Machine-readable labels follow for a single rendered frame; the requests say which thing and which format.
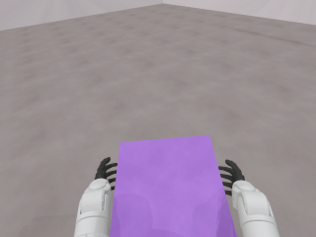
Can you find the robot right forearm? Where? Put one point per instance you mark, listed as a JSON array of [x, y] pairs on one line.
[[254, 211]]

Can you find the robot right hand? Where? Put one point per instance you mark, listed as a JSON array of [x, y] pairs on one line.
[[234, 171]]

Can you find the carton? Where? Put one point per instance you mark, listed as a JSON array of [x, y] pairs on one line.
[[170, 187]]

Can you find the robot left forearm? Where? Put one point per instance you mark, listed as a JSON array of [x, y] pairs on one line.
[[94, 210]]

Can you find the robot left hand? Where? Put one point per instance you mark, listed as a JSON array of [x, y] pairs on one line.
[[101, 171]]

